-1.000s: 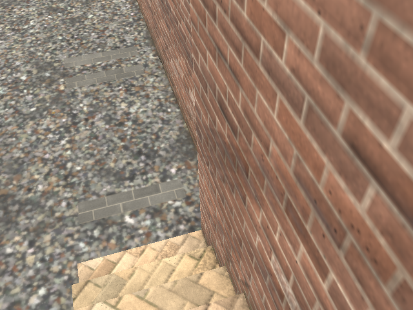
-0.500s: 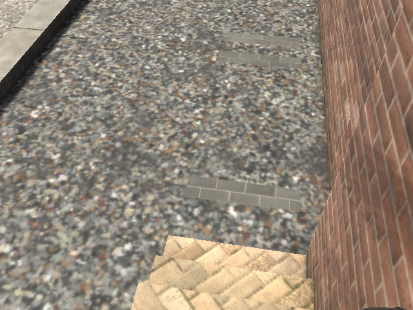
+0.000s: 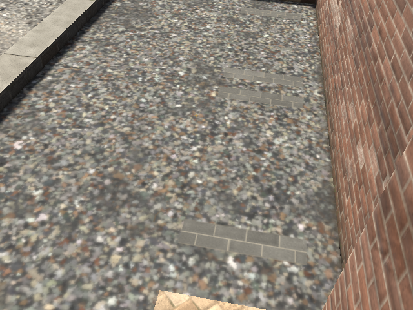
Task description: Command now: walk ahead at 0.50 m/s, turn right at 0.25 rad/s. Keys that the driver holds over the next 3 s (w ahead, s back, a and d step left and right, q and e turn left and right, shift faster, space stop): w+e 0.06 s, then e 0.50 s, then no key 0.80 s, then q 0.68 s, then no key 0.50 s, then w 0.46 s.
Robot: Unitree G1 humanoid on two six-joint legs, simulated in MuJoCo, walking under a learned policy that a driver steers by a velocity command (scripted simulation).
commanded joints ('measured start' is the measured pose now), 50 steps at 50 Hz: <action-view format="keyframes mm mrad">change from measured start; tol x32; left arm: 1 -138 24 -4 -73 -5 -26 -13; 9 540 228 51 164 10 -46 -13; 50 94 12 -61 -122 -14 90 57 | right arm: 1 -51 -130 -18 -59 -19 -23 -12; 28 -464 -76 -25 -294 -20 93 26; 44 172 -126 -78 -133 52 85 58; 50 -96 -168 -20 -185 -49 33 19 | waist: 1 -13 103 205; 50 12 89 -10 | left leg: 1 -201 234 -227 -232 400 129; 8 -61 151 -42 505 950 101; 10 -730 -36 111 1071 -255 -33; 21 -442 54 30 207 969 -121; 25 -689 72 -94 86 807 -160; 39 95 194 -15 -985 1128 -84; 44 903 471 -63 -416 1647 162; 50 31 434 -164 -699 1046 269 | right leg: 1 102 -26 -33 -128 17 -19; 7 373 -159 -81 -719 -75 -44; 10 1156 -395 107 -110 1013 -238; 14 657 -474 391 -344 212 -438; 19 240 -184 134 -230 417 -186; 24 561 -160 322 -73 49 -104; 33 114 -57 416 -83 -803 -126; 40 132 36 270 286 -382 -104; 44 -430 76 -80 1108 -1588 -69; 50 -119 30 -89 1208 -1068 11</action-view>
